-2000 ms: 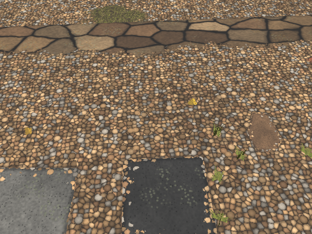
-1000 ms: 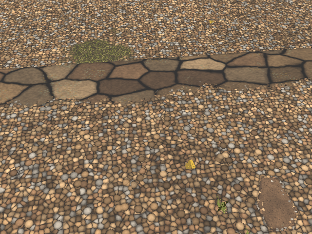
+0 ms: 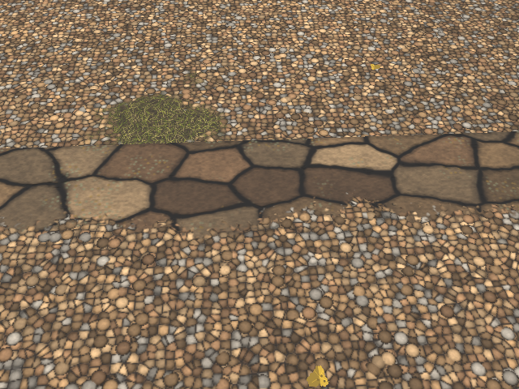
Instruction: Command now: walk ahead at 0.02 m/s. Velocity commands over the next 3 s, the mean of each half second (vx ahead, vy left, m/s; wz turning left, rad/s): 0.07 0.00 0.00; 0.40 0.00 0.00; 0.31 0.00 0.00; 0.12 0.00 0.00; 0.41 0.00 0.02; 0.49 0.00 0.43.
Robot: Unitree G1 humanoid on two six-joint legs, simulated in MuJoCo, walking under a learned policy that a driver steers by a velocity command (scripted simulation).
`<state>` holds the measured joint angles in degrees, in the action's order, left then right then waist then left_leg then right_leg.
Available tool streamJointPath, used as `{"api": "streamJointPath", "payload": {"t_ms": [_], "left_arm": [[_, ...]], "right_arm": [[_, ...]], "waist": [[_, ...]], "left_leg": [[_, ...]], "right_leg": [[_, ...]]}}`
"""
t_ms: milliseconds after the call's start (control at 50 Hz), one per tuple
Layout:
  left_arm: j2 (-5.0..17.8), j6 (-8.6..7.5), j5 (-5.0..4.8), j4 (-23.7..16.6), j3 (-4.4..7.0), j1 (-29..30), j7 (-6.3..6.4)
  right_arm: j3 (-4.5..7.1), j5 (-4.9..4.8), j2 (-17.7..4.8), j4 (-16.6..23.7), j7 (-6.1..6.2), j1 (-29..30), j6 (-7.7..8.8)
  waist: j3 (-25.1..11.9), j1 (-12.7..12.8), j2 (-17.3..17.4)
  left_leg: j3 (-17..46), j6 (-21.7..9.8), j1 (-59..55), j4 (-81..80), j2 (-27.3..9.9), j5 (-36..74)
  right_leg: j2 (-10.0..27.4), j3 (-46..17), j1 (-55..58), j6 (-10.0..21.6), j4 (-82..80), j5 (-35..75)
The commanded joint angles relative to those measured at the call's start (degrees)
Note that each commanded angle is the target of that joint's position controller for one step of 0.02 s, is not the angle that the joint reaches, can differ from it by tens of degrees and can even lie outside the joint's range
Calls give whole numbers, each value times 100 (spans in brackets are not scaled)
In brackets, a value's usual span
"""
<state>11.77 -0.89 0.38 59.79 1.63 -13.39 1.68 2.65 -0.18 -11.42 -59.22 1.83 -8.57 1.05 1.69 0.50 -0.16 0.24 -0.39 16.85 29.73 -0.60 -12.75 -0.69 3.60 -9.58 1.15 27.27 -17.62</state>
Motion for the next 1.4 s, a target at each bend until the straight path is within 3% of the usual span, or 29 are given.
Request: {"api": "streamJointPath", "payload": {"t_ms": [20,320,360,400,440,480,540,600,620,640,660,680,700,720,760,800,920,1040,1080,1120,1140,1160,1180,1200,1220,1240,1280,1340,1400], "left_arm": [[451,-9,-9,-54,88,-294,23],[327,4,-5,265,54,-527,84],[375,20,-52,370,87,-722,96],[588,-7,-124,277,161,-756,126],[905,-143,-187,313,275,-1111,117],[946,-273,-130,252,321,-1017,94],[820,-368,-195,116,305,-766,-3],[900,-304,-224,48,318,-580,-69],[815,-324,-209,-25,283,-391,-70],[432,-369,-152,-224,185,-238,-74],[176,-467,-212,-408,134,-154,-64],[394,-541,-331,-474,184,-13,-94],[498,-580,-367,-501,198,59,-139],[518,-593,-319,-456,229,40,-129],[621,-535,-218,-415,320,21,-127],[491,-452,-192,-438,323,138,-154],[290,-411,-174,-973,206,1606,-238],[400,-492,-221,-1310,142,2349,-444],[625,-525,-216,-1289,232,2005,-473],[1079,-511,-222,-841,480,401,-419],[1479,-485,-153,-594,603,-705,-356],[1846,-474,-22,-457,637,-1120,-372],[1335,-476,-31,-463,483,-941,-371],[1088,-505,-59,-575,393,-255,-357],[842,-538,-51,-720,299,326,-368],[636,-572,-23,-718,238,596,-403],[472,-598,78,-573,172,625,-426],[698,-595,144,-435,168,598,-309],[849,-495,111,-415,176,619,-173]], "right_arm": [[118,-11,-641,129,22,-17,21],[108,1,-503,-140,44,30,-104],[120,-32,-492,-252,48,-123,-123],[149,-68,-551,-181,51,-9,-67],[105,-115,-323,15,-20,361,126],[114,-138,-342,126,-113,514,271],[132,-221,-394,159,-191,440,395],[252,-168,-406,-380,-214,-797,384],[338,-158,-571,-555,-208,-1485,364],[471,-133,-1152,-643,-163,-2252,375],[415,-50,-1267,-690,-243,-2584,462],[263,-27,-941,-545,-248,-1955,556],[167,-30,-674,-368,-275,-1462,603],[107,-18,-630,-244,-313,-1098,617],[19,9,-466,-197,-320,-1014,582],[-3,39,-513,-277,-254,-1386,545],[24,42,-783,-205,-82,-1733,482],[110,-55,-835,-302,-63,-2064,399],[168,-45,-986,-242,-60,-1901,362],[173,-11,-1015,-163,-68,-1693,288],[93,56,-855,-11,-90,-1656,291],[-158,-2,89,6,-177,-2483,420],[-40,-155,-410,-45,-199,-2054,595],[47,-265,-716,158,-187,-1504,663],[61,-223,-793,220,-123,-1230,665],[131,-128,-785,207,-55,-1111,603],[153,-87,-544,177,-6,-1381,412],[140,-27,-383,295,39,-1241,259],[94,27,-386,457,35,-657,191]], "waist": [[-352,-4,118],[19,-32,45],[37,-21,-57],[478,59,-277],[761,228,-849],[973,210,-873],[847,59,-637],[304,-468,-521],[86,-788,-197],[-211,-973,1353],[-502,-949,1923],[-69,-617,1046],[170,-432,656],[278,-261,372],[312,-105,393],[292,-128,423],[552,-383,405],[728,-415,438],[360,-114,624],[-636,710,782],[-1440,1061,301],[-2507,509,-1386],[-2446,685,-1020],[-1493,517,-886],[-1079,272,-229],[-765,74,14],[-638,-227,-200],[-498,-427,-313],[-626,-322,-404]], "left_leg": [[323,-378,-719,-242,-324,1814],[220,-285,-651,-423,-173,1082],[15,-311,-522,-314,54,-696],[-110,-370,248,12,186,-2177],[-414,-328,1046,1026,229,-1419],[-140,-429,1651,1949,-172,-1238],[-163,-519,1468,1164,-336,-1419],[-836,-357,-1156,133,332,-190],[-368,-465,-1887,-102,92,-253],[1822,-1019,-2653,-1111,-1263,-755],[4101,-1749,-2910,-2026,-2209,-1323],[3907,-1690,-2546,-1959,-2298,-1744],[3134,-1439,-2212,-1946,-2039,-1665],[2466,-1238,-1873,-2034,-1780,-1152],[1481,-961,-1448,-2136,-1369,16],[1003,-963,-1440,-2184,-1201,931],[415,-977,-1297,-2463,-1092,1450],[182,-927,-2149,-2153,-1418,1961],[89,-817,-2381,-1568,-1470,3574],[-192,-587,-2026,286,-1159,5129],[-316,-403,-565,2119,-864,3518],[-35,-1,1526,4365,387,-1187],[870,-97,1987,5181,358,-1944],[678,-133,2316,5365,60,-1686],[510,-125,2006,5092,-278,-1228],[396,-99,1682,4734,-449,-1059],[383,-137,993,4203,-606,-903],[290,-12,836,3173,-599,-527],[143,104,523,1703,-550,325]], "right_leg": [[244,-217,-287,70,-359,1052],[293,-239,-441,30,-515,546],[251,-254,-508,167,-615,-931],[590,-785,-691,514,-903,-2479],[1574,-2146,-329,1036,-1663,-3136],[2224,-2881,-183,1366,-1932,-2633],[1855,-2101,125,1022,-1663,-1451],[1080,-1007,-1085,718,-786,-452],[823,-633,-1500,525,186,372],[204,132,-2505,84,2458,153],[-221,-403,-3439,59,4006,-1375],[225,-868,-3978,240,4776,-1138],[492,-873,-4083,400,4836,-497],[694,-783,-3938,445,4555,62],[891,-685,-3398,393,3882,596],[851,-483,-3316,250,3493,863],[629,-218,-3223,22,1401,1986],[465,-158,-3066,296,456,1848],[210,1,-2292,472,347,1475],[-160,221,-145,762,330,1395],[846,-965,1807,1112,509,1213],[2412,-4050,3626,2154,-330,497],[2330,-4585,3343,1991,-951,989],[2186,-3429,2438,1727,-881,2158],[1987,-2494,1422,1554,-884,3293],[1741,-1832,604,1424,-978,3928],[1469,-1240,-222,1325,-1239,4287],[1338,-740,-710,1416,-1405,4895],[1116,-331,-706,1243,-1362,4743]]}}
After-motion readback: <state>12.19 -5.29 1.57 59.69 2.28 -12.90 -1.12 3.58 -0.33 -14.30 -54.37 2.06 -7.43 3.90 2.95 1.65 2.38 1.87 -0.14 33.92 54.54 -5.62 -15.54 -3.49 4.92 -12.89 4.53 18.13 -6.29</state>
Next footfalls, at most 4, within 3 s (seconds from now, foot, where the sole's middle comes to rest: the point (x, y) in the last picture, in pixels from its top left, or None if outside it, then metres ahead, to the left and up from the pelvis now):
1.14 right None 0.48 -0.09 -0.77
1.56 left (216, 357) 0.58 0.14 -0.77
2.50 left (230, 258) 0.89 0.12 -0.77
3.00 right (292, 198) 1.13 -0.08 -0.77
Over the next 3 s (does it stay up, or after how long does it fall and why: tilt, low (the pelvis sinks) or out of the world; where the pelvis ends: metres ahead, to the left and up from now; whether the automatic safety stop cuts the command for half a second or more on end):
stays up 0.96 0.01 -0.01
